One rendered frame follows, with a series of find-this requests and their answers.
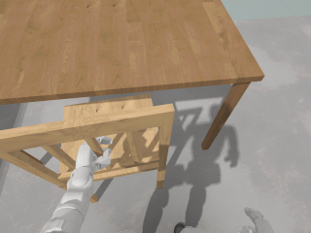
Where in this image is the table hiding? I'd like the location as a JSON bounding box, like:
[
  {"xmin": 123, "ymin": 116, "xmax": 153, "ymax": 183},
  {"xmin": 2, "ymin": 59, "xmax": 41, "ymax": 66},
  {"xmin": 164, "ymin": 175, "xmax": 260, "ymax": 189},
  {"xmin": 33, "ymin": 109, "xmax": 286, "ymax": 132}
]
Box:
[{"xmin": 0, "ymin": 0, "xmax": 265, "ymax": 165}]

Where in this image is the chair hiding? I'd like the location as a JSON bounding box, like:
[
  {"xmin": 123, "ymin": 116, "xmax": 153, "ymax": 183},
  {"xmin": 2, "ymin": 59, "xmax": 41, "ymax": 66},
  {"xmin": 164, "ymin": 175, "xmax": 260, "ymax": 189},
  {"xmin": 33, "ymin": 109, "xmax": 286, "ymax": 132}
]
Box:
[{"xmin": 0, "ymin": 93, "xmax": 175, "ymax": 203}]

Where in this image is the left robot hand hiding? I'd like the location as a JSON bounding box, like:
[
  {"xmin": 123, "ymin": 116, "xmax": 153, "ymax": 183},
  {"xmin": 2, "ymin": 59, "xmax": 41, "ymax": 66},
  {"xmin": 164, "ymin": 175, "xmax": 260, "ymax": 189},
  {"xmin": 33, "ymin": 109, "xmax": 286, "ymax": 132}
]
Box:
[{"xmin": 75, "ymin": 136, "xmax": 113, "ymax": 173}]

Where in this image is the robot right foot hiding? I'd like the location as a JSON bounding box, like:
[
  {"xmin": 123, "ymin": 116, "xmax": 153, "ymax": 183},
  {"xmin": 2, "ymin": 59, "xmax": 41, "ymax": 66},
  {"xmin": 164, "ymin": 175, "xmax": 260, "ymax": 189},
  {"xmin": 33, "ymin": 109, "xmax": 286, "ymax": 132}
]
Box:
[{"xmin": 174, "ymin": 223, "xmax": 185, "ymax": 233}]

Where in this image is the robot left forearm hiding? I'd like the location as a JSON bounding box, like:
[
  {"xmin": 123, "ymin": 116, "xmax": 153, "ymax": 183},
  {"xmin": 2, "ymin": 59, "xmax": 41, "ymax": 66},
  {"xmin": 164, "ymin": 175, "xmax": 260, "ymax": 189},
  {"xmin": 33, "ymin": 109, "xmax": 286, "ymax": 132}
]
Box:
[{"xmin": 40, "ymin": 167, "xmax": 94, "ymax": 233}]

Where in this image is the right robot hand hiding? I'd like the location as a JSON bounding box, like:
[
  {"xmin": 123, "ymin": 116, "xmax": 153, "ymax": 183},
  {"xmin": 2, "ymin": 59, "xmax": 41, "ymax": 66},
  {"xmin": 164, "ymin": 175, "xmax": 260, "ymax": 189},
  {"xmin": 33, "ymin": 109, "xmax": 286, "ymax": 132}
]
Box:
[{"xmin": 238, "ymin": 207, "xmax": 274, "ymax": 233}]

